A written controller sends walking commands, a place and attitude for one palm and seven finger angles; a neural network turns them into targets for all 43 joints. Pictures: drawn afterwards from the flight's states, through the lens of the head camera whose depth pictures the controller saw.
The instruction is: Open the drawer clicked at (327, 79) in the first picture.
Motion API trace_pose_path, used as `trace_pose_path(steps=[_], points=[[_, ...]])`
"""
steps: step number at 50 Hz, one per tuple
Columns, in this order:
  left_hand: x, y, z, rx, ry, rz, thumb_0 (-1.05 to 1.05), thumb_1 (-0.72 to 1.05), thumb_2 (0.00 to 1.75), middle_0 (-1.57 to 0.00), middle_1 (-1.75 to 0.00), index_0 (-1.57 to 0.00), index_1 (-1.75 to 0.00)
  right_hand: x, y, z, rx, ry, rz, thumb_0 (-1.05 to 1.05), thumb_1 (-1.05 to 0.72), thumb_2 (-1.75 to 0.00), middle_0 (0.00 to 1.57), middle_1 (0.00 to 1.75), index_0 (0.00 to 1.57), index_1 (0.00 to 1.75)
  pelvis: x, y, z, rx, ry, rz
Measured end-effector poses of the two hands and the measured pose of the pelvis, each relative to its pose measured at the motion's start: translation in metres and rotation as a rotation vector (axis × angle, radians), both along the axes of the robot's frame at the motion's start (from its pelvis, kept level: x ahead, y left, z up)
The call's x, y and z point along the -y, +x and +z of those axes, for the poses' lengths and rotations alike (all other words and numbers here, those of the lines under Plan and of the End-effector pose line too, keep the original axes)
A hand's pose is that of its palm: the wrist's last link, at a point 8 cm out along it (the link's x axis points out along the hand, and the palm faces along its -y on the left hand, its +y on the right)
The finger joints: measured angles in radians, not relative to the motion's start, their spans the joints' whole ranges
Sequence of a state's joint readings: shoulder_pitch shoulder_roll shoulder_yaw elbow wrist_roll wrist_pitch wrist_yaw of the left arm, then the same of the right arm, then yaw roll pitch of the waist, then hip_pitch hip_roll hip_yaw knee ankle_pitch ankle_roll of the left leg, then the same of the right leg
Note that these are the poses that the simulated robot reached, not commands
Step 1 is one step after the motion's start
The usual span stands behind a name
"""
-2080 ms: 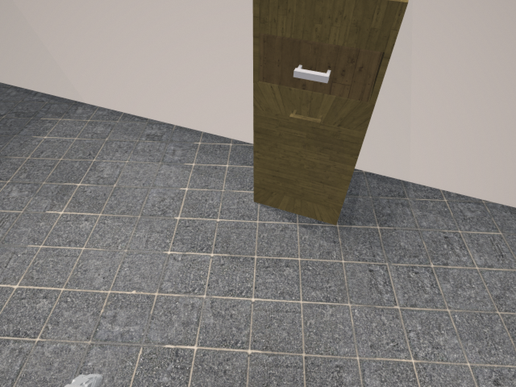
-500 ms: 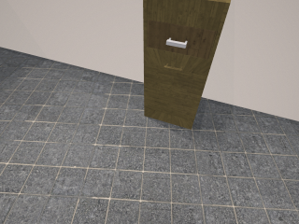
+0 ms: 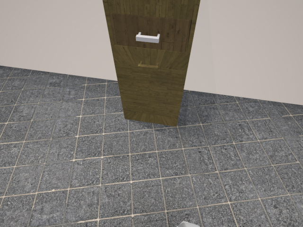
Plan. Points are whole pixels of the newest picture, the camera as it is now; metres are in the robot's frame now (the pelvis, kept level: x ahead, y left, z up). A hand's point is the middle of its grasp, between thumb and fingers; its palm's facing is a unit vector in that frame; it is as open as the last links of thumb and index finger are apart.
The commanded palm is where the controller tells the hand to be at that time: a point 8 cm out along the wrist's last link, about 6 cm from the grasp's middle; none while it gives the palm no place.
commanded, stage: turn to face it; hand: left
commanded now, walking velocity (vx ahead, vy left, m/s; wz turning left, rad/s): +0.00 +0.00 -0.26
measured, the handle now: (148, 36) +0.94 +0.05 +0.01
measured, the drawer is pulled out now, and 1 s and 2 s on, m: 0.00 0.00 0.00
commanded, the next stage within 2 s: take the last steps up to it in 0.24 s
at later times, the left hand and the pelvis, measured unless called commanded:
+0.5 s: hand (88, 225) +0.15 +0.20 -0.16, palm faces -0.07 -0.99 -0.14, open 7.3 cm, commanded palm none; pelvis +0.09 +0.03 +0.01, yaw -7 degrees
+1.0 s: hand (117, 182) +0.28 +0.13 -0.16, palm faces -0.13 -0.97 -0.20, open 7.2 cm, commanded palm none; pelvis +0.20 -0.04 +0.01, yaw -10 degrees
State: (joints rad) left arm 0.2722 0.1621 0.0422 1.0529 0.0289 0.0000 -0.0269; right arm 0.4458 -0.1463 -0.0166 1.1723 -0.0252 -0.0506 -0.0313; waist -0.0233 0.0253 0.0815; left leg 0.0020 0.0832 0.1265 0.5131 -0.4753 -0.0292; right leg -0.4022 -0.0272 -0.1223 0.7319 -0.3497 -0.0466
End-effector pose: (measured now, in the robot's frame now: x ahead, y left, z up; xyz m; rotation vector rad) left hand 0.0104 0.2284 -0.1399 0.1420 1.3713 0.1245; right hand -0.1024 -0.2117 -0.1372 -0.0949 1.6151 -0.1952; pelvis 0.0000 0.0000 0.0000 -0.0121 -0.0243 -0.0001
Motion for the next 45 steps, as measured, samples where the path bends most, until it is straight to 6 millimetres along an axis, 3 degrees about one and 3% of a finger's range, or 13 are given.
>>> trace_pose_path(steps=[2, 4, 9, 14, 17, 20, 26, 33, 40, 43, 45], points=[[-0.001, 0.031, -0.005, 0.083, 0.033, -0.009, 0.01, 0.92, 0.9, -0.2, -0.3, -0.2, -0.3, 0.005, -0.002, -0.007, -0.051, 0.015, -0.017, 0.01, -0.91, -0.9, 0.2, 0.3, 0.2, 0.3, 0.009, 0.013, -0.01, 0.006, 0.017, 0.003], [-0.002, 0.051, -0.003, 0.134, 0.055, 0.004, 0.01, 0.92, 0.9, -0.2, -0.3, -0.2, -0.3, 0.012, 0.01, -0.011, -0.066, 0.011, -0.017, 0.01, -0.91, -0.9, 0.2, 0.3, 0.2, 0.3, 0.012, 0.021, -0.012, 0.017, 0.003, 0.007], [0.002, 0.077, 0.007, 0.127, 0.061, -0.027, 0.0, 0.92, 0.9, -0.2, -0.3, -0.2, -0.3, 0.027, 0.091, -0.005, 0.107, -0.036, -0.004, 0.01, -0.91, -0.9, 0.2, 0.3, 0.2, 0.3, 0.012, 0.037, 0.002, 0.005, -0.004, -0.018], [0.004, 0.097, 0.006, 0.111, 0.018, -0.062, 0.0, 0.91, 0.9, -0.2, -0.3, -0.2, -0.3, 0.023, 0.176, 0.009, 0.335, -0.067, 0.01, 0.01, -0.91, -0.9, 0.2, 0.3, 0.2, 0.29, 0.002, 0.051, 0.008, -0.008, -0.007, -0.058], [-0.004, 0.11, -0.001, 0.12, -0.006, -0.061, 0.0, 0.91, 0.9, -0.2, -0.3, -0.21, -0.3, 0.013, 0.211, 0.016, 0.425, -0.085, 0.02, 0.0, -0.92, -0.9, 0.2, 0.3, 0.2, 0.29, -0.009, 0.062, 0.005, -0.004, -0.021, -0.082], [-0.014, 0.122, -0.009, 0.122, -0.029, -0.058, 0.0, 0.91, 0.9, -0.2, -0.3, -0.21, -0.3, -0.001, 0.23, 0.02, 0.473, -0.1, 0.029, 0.0, -0.92, -0.9, 0.2, 0.3, 0.2, 0.29, -0.02, 0.072, 0.002, 0.002, -0.027, -0.096], [-0.027, 0.143, 0.005, 0.109, -0.041, -0.099, 0.0, 0.91, 0.9, -0.2, -0.3, -0.2, -0.3, -0.005, 0.224, 0.038, 0.451, -0.135, -0.011, -0.01, -0.95, -0.9, 0.2, 0.3, 0.2, 0.3, -0.03, 0.093, 0.017, -0.015, -0.03, -0.127], [-0.026, 0.168, 0.014, 0.054, -0.03, -0.141, 0.0, 0.91, 0.9, -0.2, -0.3, -0.2, -0.3, -0.007, 0.179, 0.037, 0.283, -0.122, -0.099, 0.0, -0.93, -0.9, 0.2, 0.3, 0.2, 0.3, -0.025, 0.121, 0.026, -0.03, -0.018, -0.159], [0.009, 0.221, 0.016, 0.043, -0.016, -0.222, 0.01, 0.91, 0.9, -0.2, -0.3, -0.2, -0.3, -0.013, 0.128, 0.025, 0.072, -0.046, -0.222, 0.0, -0.92, -0.9, 0.2, 0.3, 0.2, 0.3, 0.001, 0.151, 0.022, -0.025, 0.0, -0.187], [0.03, 0.251, 0.012, 0.098, -0.003, -0.239, 0.0, 0.91, 0.9, -0.2, -0.3, -0.2, -0.3, -0.009, 0.117, 0.013, -0.004, -0.002, -0.256, 0.01, -0.91, -0.9, 0.2, 0.3, 0.2, 0.3, 0.02, 0.167, 0.011, -0.019, 0.015, -0.189], [0.042, 0.264, 0.009, 0.14, 0.005, -0.223, 0.0, 0.91, 0.9, -0.2, -0.3, -0.2, -0.3, -0.004, 0.121, 0.005, -0.042, 0.025, -0.249, 0.01, -0.91, -0.9, 0.2, 0.3, 0.2, 0.3, 0.029, 0.176, 0.004, -0.013, 0.006, -0.183]])
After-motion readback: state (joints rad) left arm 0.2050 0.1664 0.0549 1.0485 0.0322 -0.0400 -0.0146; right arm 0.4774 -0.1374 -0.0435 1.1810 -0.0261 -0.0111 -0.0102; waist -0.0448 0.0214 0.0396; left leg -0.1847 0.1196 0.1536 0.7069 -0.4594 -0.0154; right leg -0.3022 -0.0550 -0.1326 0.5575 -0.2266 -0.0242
